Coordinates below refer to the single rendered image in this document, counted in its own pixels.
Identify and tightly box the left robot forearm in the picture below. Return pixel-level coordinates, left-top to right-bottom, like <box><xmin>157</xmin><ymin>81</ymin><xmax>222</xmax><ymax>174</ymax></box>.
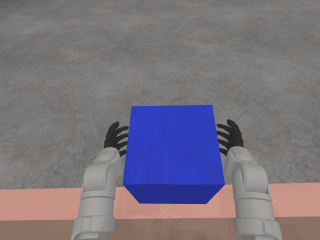
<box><xmin>70</xmin><ymin>147</ymin><xmax>123</xmax><ymax>240</ymax></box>

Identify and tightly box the right robot forearm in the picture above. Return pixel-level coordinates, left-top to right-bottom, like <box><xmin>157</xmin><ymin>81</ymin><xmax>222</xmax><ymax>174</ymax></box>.
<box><xmin>224</xmin><ymin>146</ymin><xmax>283</xmax><ymax>240</ymax></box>

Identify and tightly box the robot left hand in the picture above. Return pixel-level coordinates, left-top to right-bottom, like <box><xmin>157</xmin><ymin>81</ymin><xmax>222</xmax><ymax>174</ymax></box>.
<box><xmin>104</xmin><ymin>121</ymin><xmax>129</xmax><ymax>157</ymax></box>

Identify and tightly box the carton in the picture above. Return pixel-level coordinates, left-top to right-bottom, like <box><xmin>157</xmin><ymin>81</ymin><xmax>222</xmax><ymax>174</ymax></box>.
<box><xmin>123</xmin><ymin>105</ymin><xmax>225</xmax><ymax>204</ymax></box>

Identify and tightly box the robot right hand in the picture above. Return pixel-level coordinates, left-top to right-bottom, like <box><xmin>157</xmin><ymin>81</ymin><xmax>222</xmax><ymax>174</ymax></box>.
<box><xmin>216</xmin><ymin>119</ymin><xmax>244</xmax><ymax>156</ymax></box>

